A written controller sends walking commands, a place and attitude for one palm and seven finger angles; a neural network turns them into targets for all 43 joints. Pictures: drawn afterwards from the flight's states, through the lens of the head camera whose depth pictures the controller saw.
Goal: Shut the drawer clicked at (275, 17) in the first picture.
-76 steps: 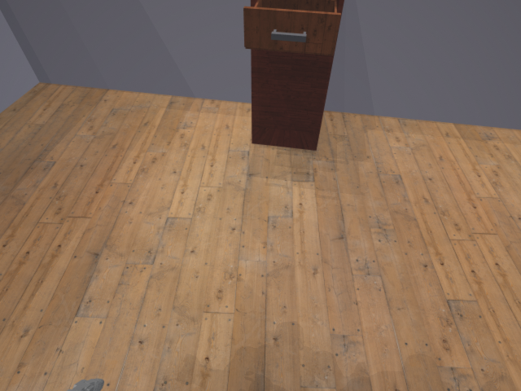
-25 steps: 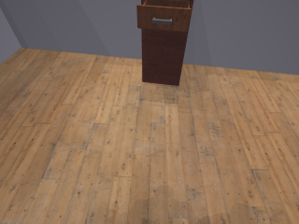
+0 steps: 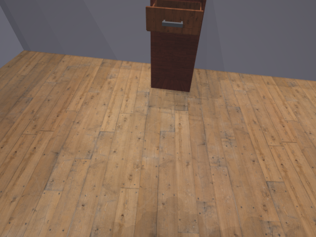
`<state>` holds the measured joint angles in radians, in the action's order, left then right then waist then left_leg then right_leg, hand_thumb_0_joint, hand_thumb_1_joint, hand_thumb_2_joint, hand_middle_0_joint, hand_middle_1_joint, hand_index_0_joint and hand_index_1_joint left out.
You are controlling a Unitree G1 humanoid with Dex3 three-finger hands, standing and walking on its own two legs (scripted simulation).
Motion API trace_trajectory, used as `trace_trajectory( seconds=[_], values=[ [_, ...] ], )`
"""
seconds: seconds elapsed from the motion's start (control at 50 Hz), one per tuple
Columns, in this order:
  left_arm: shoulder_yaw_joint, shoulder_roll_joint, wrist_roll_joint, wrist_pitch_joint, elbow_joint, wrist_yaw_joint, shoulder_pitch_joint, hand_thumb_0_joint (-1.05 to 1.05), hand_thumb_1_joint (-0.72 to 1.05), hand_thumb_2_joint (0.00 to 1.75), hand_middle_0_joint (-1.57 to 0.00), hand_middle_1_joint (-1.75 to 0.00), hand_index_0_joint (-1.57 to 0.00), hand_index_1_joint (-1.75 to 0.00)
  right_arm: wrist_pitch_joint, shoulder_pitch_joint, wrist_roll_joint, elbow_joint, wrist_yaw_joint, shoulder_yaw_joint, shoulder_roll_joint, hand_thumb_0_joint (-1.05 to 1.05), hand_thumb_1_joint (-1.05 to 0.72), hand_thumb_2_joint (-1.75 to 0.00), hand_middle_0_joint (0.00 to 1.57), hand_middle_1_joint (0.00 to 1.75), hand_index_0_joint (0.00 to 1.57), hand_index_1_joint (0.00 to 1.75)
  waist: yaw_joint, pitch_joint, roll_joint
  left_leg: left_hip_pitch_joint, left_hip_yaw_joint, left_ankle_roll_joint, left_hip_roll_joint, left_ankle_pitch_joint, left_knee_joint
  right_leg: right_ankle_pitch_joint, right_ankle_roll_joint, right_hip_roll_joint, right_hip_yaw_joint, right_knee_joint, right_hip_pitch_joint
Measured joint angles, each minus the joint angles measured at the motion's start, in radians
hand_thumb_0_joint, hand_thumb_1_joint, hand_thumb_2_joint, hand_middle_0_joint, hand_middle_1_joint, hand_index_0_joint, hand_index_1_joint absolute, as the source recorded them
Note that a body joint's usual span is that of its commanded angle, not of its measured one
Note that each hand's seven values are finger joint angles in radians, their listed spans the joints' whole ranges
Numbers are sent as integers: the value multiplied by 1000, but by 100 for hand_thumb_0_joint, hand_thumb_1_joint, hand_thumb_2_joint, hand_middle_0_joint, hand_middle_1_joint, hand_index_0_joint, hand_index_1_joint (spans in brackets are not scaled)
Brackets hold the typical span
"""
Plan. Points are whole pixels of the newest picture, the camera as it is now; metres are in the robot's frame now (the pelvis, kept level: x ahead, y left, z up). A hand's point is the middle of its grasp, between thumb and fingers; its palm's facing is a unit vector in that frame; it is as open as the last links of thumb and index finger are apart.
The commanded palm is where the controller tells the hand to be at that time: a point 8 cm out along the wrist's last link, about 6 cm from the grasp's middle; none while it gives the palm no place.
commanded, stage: look at it before walking up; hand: left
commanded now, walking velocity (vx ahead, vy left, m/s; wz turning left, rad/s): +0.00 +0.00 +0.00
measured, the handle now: (172, 23) +1.30 -0.01 +0.00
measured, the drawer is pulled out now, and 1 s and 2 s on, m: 0.29 0.29 0.29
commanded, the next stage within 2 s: walk to a spot facing it in 0.02 s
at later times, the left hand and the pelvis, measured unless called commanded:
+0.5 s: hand out of the picture +0.05 +0.18 -0.19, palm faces -0.09 -0.98 -0.19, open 7.4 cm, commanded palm none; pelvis +0.07 -0.01 -0.02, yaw -7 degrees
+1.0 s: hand (108, 214) +0.23 +0.18 -0.21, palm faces -0.12 -0.98 -0.16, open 7.4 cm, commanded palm none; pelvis +0.28 +0.00 -0.03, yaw -13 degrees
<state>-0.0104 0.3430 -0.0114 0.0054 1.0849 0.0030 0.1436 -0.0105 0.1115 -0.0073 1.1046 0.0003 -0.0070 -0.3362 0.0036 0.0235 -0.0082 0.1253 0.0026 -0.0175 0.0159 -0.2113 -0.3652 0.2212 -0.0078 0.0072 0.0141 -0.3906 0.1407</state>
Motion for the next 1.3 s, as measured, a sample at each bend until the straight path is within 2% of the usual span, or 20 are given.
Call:
trace_trajectory(
  seconds=[0.2,0.4,0.44,0.5,0.54,0.6,0.66,0.72,0.78,0.84,0.88,0.92,0.96,1.0,1.02,1.06,1.12,1.16,1.22,1.3],
  values=[
    [1,-10,-1,-6,2,7,14,1,91,89,-20,-30,-21,-30,5,9,-5,4,-3,-2,8,1,-91,-90,20,30,20,30,3,-7,2,2,4,-2,4,-7,-8,3,0,4,4,-3,2],
    [21,-102,-11,-19,-4,-21,188,1,91,89,-20,-30,-20,-30,-4,160,-14,-8,4,7,102,1,-91,-90,20,30,20,30,11,-44,-10,35,59,2,24,-174,-190,157,-21,28,57,-204,67],
    [25,-121,-11,-17,2,-23,217,1,91,89,-20,-30,-20,-30,-15,193,-13,-6,1,14,121,1,-91,-90,20,30,20,30,11,-37,-16,20,81,-1,27,-207,-206,189,-28,20,38,-282,96],
    [29,-152,-10,-11,9,-26,232,1,91,89,-20,-30,-20,-30,-30,237,-14,3,-6,22,141,1,-91,-90,20,30,20,30,1,-11,-4,-20,110,-15,45,-243,-212,234,-31,3,-38,-314,131],
    [36,-168,-14,12,3,-27,224,1,91,89,-20,-30,-20,-30,-26,270,-9,21,-7,25,149,1,-91,-90,20,30,20,30,-13,5,25,17,97,-7,79,-275,-326,178,-44,17,-79,-294,108],
    [40,-180,-8,60,-14,-5,238,1,91,89,-20,-30,-20,-30,1,275,-8,62,-1,25,169,1,-91,-90,20,30,20,30,15,8,15,175,74,13,73,-282,-672,218,-60,23,-83,-253,50],
    [33,-203,-12,71,-8,11,278,1,91,89,-20,-30,-20,-30,9,228,-14,51,4,37,170,2,-91,-90,20,30,20,30,28,7,9,321,85,7,78,-202,-802,189,-54,25,-58,-143,-27],
    [24,-227,-16,68,23,16,320,0,91,89,-20,-30,-20,-30,7,158,-13,3,14,51,170,2,-91,-90,20,30,20,30,17,2,5,435,98,-6,94,-102,-754,161,-52,24,-33,-38,-97],
    [20,-244,-17,64,52,19,345,0,91,89,-20,-30,-20,-30,-3,84,-8,-50,23,59,172,2,-92,-90,20,30,20,30,13,8,5,491,104,-4,104,-8,-613,152,-41,23,-9,40,-161],
    [24,-242,-16,62,68,20,351,1,91,89,-20,-30,-21,-30,-19,22,-2,-91,31,57,175,1,-92,-90,20,30,20,30,24,25,0,479,114,12,95,41,-439,171,-26,20,5,83,-225],
    [31,-231,-14,62,73,20,354,1,90,89,-20,-30,-21,-30,-33,-8,-2,-110,30,52,178,1,-92,-90,20,30,19,30,31,35,-11,432,127,31,72,49,-340,213,-15,10,12,61,-254],
    [39,-226,-11,59,76,19,368,1,90,89,-20,-30,-21,-30,-56,-19,-11,-130,25,45,175,1,-92,-90,20,30,20,30,31,31,-6,349,128,59,57,67,-249,288,-14,11,15,-100,-219],
    [50,-208,-3,42,73,13,344,1,90,89,-20,-30,-21,-30,-72,-23,-18,-136,14,46,184,1,-91,-90,20,30,20,30,24,37,-21,347,145,75,56,34,-322,312,-33,6,13,-471,-76],
    [58,-184,-5,30,58,10,300,1,91,89,-20,-30,-20,-30,-69,-3,-16,-127,6,44,193,1,-91,-90,20,30,20,30,28,33,-36,310,168,75,49,-23,-330,261,-47,-2,4,-763,76],
    [62,-175,-9,26,45,7,275,1,91,89,-20,-30,-20,-30,-67,14,-16,-118,2,44,197,1,-91,-90,20,30,20,30,28,28,-38,284,176,73,46,-32,-310,226,-47,-12,-11,-844,146],
    [70,-160,-17,20,9,1,223,1,91,89,-20,-30,-20,-30,-66,55,-16,-95,-8,47,204,0,-91,-90,20,30,20,30,28,17,-37,229,186,67,37,-25,-249,173,-41,-39,-39,-894,262],
    [78,-157,-21,12,-52,-5,161,1,91,90,-20,-30,-20,-30,-67,112,-13,-72,-21,68,183,-1,-95,-90,20,30,20,30,24,-4,-31,158,204,69,23,-16,-160,109,-26,-82,-60,-800,379],
    [80,-162,-22,7,-84,-10,126,1,91,90,-20,-30,-20,-30,-61,145,-17,-55,-15,69,166,-1,-95,-90,20,30,20,30,20,-11,-22,115,213,68,18,-16,-112,70,-15,-106,-73,-682,409],
    [79,-170,-22,3,-109,-19,84,1,91,90,-19,-30,-20,-30,-54,187,-20,-37,-7,71,150,0,-94,-90,20,30,20,30,3,-10,-8,54,227,59,16,-29,-64,25,-2,-124,-85,-498,400],
    [76,-174,-24,0,-114,-27,47,0,91,90,-20,-30,-20,-30,-48,235,-24,-20,-1,70,147,0,-93,-90,20,30,20,30,-29,-1,7,-15,248,32,30,-76,-49,15,4,-115,-100,-320,333]
  ],
)
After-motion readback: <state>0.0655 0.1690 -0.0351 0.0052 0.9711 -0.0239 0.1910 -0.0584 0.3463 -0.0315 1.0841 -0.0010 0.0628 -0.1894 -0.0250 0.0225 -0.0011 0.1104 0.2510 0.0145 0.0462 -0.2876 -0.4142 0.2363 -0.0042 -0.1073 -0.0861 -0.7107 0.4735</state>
